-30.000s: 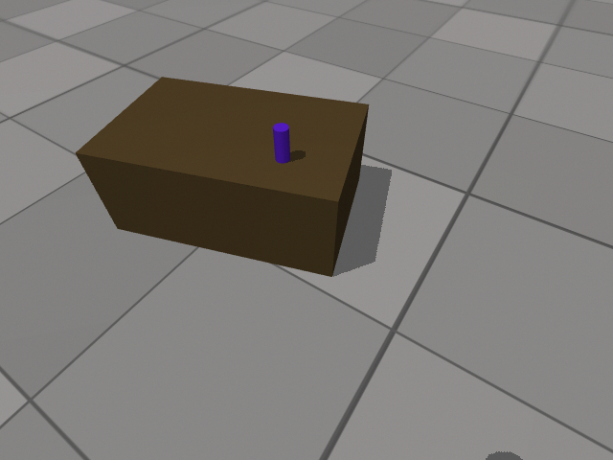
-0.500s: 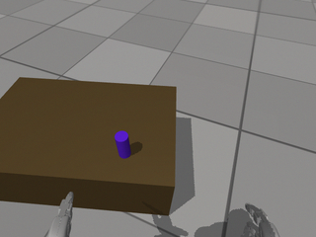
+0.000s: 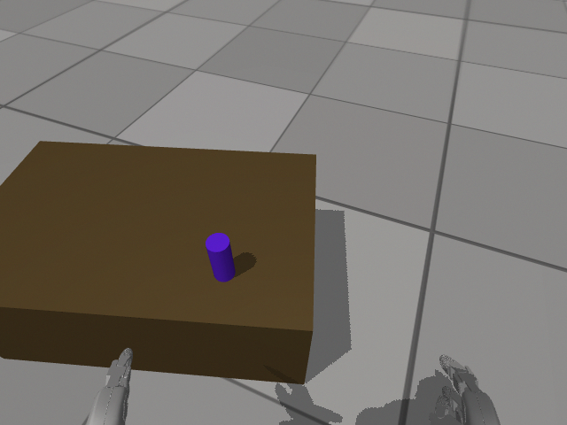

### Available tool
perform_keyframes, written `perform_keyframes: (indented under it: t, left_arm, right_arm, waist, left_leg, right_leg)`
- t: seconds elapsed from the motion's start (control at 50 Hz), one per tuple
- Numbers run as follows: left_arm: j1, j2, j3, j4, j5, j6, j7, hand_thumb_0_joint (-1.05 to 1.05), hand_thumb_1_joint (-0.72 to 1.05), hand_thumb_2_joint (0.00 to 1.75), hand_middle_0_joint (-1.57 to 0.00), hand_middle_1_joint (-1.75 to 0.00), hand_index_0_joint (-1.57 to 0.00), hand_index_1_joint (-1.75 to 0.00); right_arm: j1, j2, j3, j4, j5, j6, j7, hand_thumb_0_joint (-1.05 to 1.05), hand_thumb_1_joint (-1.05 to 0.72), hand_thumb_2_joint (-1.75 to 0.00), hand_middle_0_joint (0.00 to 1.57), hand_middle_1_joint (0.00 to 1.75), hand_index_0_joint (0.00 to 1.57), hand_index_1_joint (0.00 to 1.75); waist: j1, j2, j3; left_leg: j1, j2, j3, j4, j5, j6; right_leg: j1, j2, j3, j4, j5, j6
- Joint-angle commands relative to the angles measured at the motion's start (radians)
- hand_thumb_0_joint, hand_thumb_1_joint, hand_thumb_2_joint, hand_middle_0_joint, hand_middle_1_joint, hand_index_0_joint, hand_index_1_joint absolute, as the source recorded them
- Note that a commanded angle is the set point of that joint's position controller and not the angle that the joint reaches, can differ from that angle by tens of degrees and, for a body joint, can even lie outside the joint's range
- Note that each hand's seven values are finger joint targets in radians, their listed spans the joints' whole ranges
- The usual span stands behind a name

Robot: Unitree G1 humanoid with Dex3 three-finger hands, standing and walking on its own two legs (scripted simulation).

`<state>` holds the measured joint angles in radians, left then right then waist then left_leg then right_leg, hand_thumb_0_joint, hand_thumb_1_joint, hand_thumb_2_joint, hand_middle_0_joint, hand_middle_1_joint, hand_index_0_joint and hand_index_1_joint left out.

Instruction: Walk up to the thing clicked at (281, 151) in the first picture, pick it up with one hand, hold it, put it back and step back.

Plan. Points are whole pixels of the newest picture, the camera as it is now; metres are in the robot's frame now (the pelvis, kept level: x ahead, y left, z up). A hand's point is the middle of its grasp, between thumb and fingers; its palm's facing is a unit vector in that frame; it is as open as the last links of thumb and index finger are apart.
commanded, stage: stand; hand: left
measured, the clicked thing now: (221, 258) +0.54 +0.17 -0.23
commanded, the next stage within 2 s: none
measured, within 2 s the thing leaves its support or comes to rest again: neither
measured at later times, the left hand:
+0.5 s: hand out of the picture +0.08 +0.25 -0.11, palm faces -0.01 -0.92 -0.38, open 8.0 cm
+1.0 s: hand out of the picture +0.06 +0.25 -0.10, palm faces +0.04 -0.94 -0.35, open 7.4 cm
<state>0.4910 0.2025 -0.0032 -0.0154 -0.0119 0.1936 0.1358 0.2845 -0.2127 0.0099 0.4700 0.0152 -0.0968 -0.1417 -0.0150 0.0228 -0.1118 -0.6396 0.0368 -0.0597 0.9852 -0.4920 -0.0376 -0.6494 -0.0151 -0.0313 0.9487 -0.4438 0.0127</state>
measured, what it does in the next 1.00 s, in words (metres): rises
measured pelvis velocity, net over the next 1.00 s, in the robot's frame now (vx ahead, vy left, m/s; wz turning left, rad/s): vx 0.00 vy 0.00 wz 0.03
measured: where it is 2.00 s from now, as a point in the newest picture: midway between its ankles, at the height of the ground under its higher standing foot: outside the picture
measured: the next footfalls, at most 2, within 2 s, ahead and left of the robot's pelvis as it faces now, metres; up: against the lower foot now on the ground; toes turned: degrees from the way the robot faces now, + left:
none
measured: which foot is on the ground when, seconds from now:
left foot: down 0.00-1.00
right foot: down 0.00-1.00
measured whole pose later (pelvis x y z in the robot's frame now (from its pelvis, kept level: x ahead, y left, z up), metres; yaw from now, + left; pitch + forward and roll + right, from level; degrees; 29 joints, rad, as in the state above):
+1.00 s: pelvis +0.00 +0.00 +0.06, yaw +2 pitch -4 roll +0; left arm 0.13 0.32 0.01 1.14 0.02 -0.01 0.01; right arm 0.15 -0.32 -0.01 1.11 -0.02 0.00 -0.01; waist 0.01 0.02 0.05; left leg -0.13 0.01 -0.06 0.42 -0.23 -0.03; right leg -0.14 -0.04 -0.05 0.42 -0.21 0.02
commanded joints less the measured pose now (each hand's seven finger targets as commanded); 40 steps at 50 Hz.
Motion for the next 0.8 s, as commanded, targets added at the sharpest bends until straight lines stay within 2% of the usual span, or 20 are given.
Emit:
perform_keyframes:
  t: [0.0,0.06,0.08,0.1,0.12,0.14,0.18,0.2,0.26,0.28,0.38,0.44,0.46,0.5,0.54,0.56,0.58,0.66,0.68,0.78]
  left_arm:
    - [-0.013,0.095,0.046,-0.192,0.008,-0.042,0.012,0.0,-0.25,0.36,-0.2,-0.3,-0.2,-0.3]
    - [-0.023,0.094,0.043,-0.19,0.007,-0.036,0.011,0.0,-0.01,0.6,-0.2,-0.3,-0.2,-0.3]
    - [-0.201,0.258,0.1,0.161,0.112,-0.123,-0.036,0.0,0.07,0.68,-0.2,-0.3,-0.2,-0.3]
    - [-0.156,0.267,0.11,0.273,0.121,-0.159,-0.061,0.0,0.15,0.76,-0.2,-0.3,-0.2,-0.3]
    - [-0.164,0.28,0.109,0.307,0.122,-0.183,-0.074,0.0,0.23,0.84,-0.2,-0.3,-0.2,-0.3]
    - [-0.175,0.265,0.092,0.337,0.115,-0.197,-0.087,0.0,0.31,0.9,-0.2,-0.3,-0.2,-0.3]
    - [-0.205,0.272,0.08,0.405,0.083,-0.222,-0.108,0.0,0.47,0.9,-0.2,-0.3,-0.2,-0.3]
    - [-0.211,0.274,0.078,0.446,0.077,-0.228,-0.112,0.0,0.55,0.9,-0.2,-0.3,-0.2,-0.3]
    - [-0.249,0.278,0.077,0.55,0.065,-0.232,-0.115,0.0,0.79,0.9,-0.2,-0.3,-0.2,-0.3]
    - [-0.255,0.283,0.078,0.584,0.065,-0.234,-0.113,0.0,0.87,0.9,-0.2,-0.3,-0.2,-0.3]
    - [-0.289,0.304,0.081,0.715,0.057,-0.241,-0.104,0.0,0.9,0.9,-0.2,-0.3,-0.2,-0.3]
    - [-0.283,0.303,0.078,0.786,0.047,-0.235,-0.101,0.0,0.9,0.9,-0.2,-0.3,-0.2,-0.3]
    - [-0.277,0.306,0.076,0.81,0.047,-0.236,-0.1,0.0,0.9,0.9,-0.2,-0.3,-0.2,-0.3]
    - [-0.286,0.32,0.075,0.854,0.048,-0.236,-0.097,0.0,0.9,0.9,-0.2,-0.3,-0.2,-0.3]
    - [-0.306,0.332,0.073,0.889,0.044,-0.234,-0.096,0.0,0.9,0.9,-0.2,-0.3,-0.2,-0.3]
    - [-0.311,0.33,0.069,0.905,0.041,-0.232,-0.096,0.0,0.9,0.9,-0.2,-0.3,-0.2,-0.3]
    - [-0.317,0.328,0.066,0.922,0.04,-0.23,-0.096,0.0,0.9,0.9,-0.2,-0.3,-0.2,-0.3]
    - [-0.335,0.331,0.058,0.984,0.033,-0.225,-0.097,0.0,0.9,0.9,-0.2,-0.3,-0.2,-0.3]
    - [-0.334,0.326,0.056,0.999,0.032,-0.224,-0.097,0.0,0.9,0.9,-0.2,-0.3,-0.2,-0.3]
    - [-0.361,0.323,0.05,1.055,0.031,-0.222,-0.103,0.0,0.9,0.9,-0.2,-0.3,-0.2,-0.3]
  right_arm:
    - [-0.058,-0.111,-0.045,-0.147,-0.002,-0.068,-0.019,0.0,-0.9,-0.9,0.2,0.3,0.2,0.3]
    - [-0.056,-0.115,-0.045,-0.14,-0.002,-0.073,-0.02,0.0,-0.9,-0.9,0.2,0.3,0.2,0.3]
    - [-0.109,-0.257,-0.083,0.092,-0.121,-0.012,0.034,0.0,-0.9,-0.9,0.2,0.3,0.2,0.3]
    - [-0.096,-0.27,-0.096,0.117,-0.136,0.015,0.056,0.0,-0.9,-0.9,0.2,0.3,0.2,0.3]
    - [-0.1,-0.26,-0.093,0.121,-0.13,0.025,0.069,0.0,-0.9,-0.9,0.2,0.3,0.2,0.3]
    - [-0.114,-0.25,-0.088,0.122,-0.117,0.034,0.081,0.0,-0.9,-0.9,0.2,0.3,0.2,0.3]
    - [-0.11,-0.25,-0.084,0.146,-0.08,0.031,0.105,0.0,-0.9,-0.9,0.2,0.3,0.2,0.3]
    - [-0.111,-0.254,-0.087,0.162,-0.068,0.034,0.113,0.0,-0.9,-0.9,0.2,0.3,0.2,0.3]
    - [-0.117,-0.259,-0.095,0.209,-0.063,0.042,0.123,0.0,-0.9,-0.9,0.2,0.3,0.2,0.3]
    - [-0.12,-0.259,-0.096,0.226,-0.063,0.043,0.124,0.0,-0.9,-0.9,0.2,0.3,0.2,0.3]
    - [-0.099,-0.266,-0.093,0.303,-0.062,0.053,0.121,0.0,-0.9,-0.9,0.2,0.3,0.2,0.3]
    - [-0.106,-0.289,-0.094,0.35,-0.058,0.056,0.119,0.0,-0.9,-0.9,0.2,0.3,0.2,0.3]
    - [-0.121,-0.287,-0.093,0.362,-0.054,0.059,0.118,0.0,-0.9,-0.9,0.2,0.3,0.2,0.3]
    - [-0.11,-0.28,-0.087,0.392,-0.05,0.064,0.114,0.0,-0.9,-0.9,0.2,0.3,0.2,0.3]
    - [-0.089,-0.28,-0.082,0.426,-0.047,0.07,0.112,0.0,-0.9,-0.9,0.2,0.3,0.2,0.3]
    - [-0.088,-0.286,-0.08,0.442,-0.048,0.07,0.111,0.0,-0.9,-0.9,0.2,0.3,0.2,0.3]
    - [-0.094,-0.289,-0.077,0.456,-0.046,0.072,0.112,0.0,-0.9,-0.9,0.2,0.3,0.2,0.3]
    - [-0.1,-0.294,-0.065,0.503,-0.044,0.075,0.111,0.0,-0.9,-0.9,0.2,0.3,0.2,0.3]
    - [-0.116,-0.295,-0.063,0.51,-0.043,0.076,0.112,0.0,-0.9,-0.9,0.2,0.3,0.2,0.3]
    - [-0.137,-0.294,-0.055,0.548,-0.037,0.072,0.113,0.0,-0.9,-0.9,0.2,0.3,0.2,0.3]
  waist:
    - [-0.007,-0.008,-0.089]
    - [-0.006,0.015,-0.074]
    - [0.023,-0.006,0.057]
    - [0.028,-0.016,0.007]
    - [0.02,-0.056,-0.006]
    - [0.02,-0.052,0.029]
    - [0.027,-0.028,0.013]
    - [0.031,-0.046,0.022]
    - [0.027,-0.031,0.031]
    - [0.026,-0.033,0.022]
    - [0.016,-0.027,0.056]
    - [0.031,0.018,0.053]
    - [0.036,0.013,0.05]
    - [0.025,-0.024,0.039]
    - [0.012,-0.046,0.056]
    - [0.011,-0.037,0.057]
    - [0.014,-0.024,0.077]
    - [0.015,-0.019,0.101]
    - [0.024,-0.007,0.115]
    - [0.025,-0.002,0.126]
  left_leg:
    - [0.048,-0.035,0.056,-0.166,0.148,0.043]
    - [0.046,-0.034,0.054,-0.171,0.161,0.039]
    - [0.119,0.006,-0.021,-0.228,0.277,0.071]
    - [0.155,0.004,-0.013,-0.207,0.253,0.096]
    - [0.163,-0.003,-0.011,-0.195,0.239,0.104]
    - [0.143,-0.01,-0.021,-0.215,0.23,0.105]
    - [0.2,-0.005,-0.034,-0.252,0.211,0.112]
    - [0.214,-0.008,-0.029,-0.26,0.201,0.105]
    - [0.233,-0.002,-0.05,-0.302,0.183,0.104]
    - [0.253,0.002,-0.051,-0.306,0.211,0.101]
    - [0.292,0.01,-0.064,-0.353,0.301,0.099]
    - [0.312,0.033,-0.095,-0.407,0.345,0.1]
    - [0.32,0.03,-0.085,-0.4,0.356,0.098]
    - [0.356,0.02,-0.059,-0.395,0.392,0.086]
    - [0.381,0.015,-0.052,-0.419,0.362,0.078]
    - [0.397,0.025,-0.059,-0.435,0.382,0.08]
    - [0.39,0.025,-0.065,-0.46,0.365,0.075]
    - [0.409,0.043,-0.076,-0.531,0.403,0.071]
    - [0.399,0.043,-0.075,-0.543,0.385,0.069]
    - [0.44,0.053,-0.075,-0.603,0.395,0.058]
  right_leg:
    - [0.105,0.022,-0.028,-0.174,0.127,-0.013]
    - [0.098,0.023,-0.031,-0.166,0.14,-0.016]
    - [0.208,-0.036,0.047,-0.173,0.145,-0.074]
    - [0.217,-0.059,0.087,-0.193,0.14,-0.094]
    - [0.228,-0.075,0.119,-0.206,0.141,-0.109]
    - [0.215,-0.069,0.114,-0.224,0.132,-0.111]
    - [0.239,-0.069,0.105,-0.222,0.165,-0.098]
    - [0.232,-0.073,0.116,-0.243,0.162,-0.101]
    - [0.249,-0.068,0.11,-0.272,0.145,-0.085]
    - [0.268,-0.071,0.11,-0.275,0.167,-0.084]
    - [0.32,-0.077,0.107,-0.314,0.268,-0.075]
    - [0.367,-0.065,0.076,-0.32,0.295,-0.069]
    - [0.389,-0.077,0.083,-0.348,0.317,-0.068]
    - [0.413,-0.099,0.103,-0.385,0.369,-0.073]
    - [0.419,-0.116,0.121,-0.435,0.345,-0.076]
    - [0.424,-0.11,0.11,-0.436,0.361,-0.071]
    - [0.429,-0.105,0.101,-0.453,0.334,-0.065]
    - [0.476,-0.1,0.087,-0.493,0.345,-0.05]
    - [0.489,-0.099,0.083,-0.513,0.328,-0.045]
    - [0.519,-0.101,0.076,-0.561,0.315,-0.038]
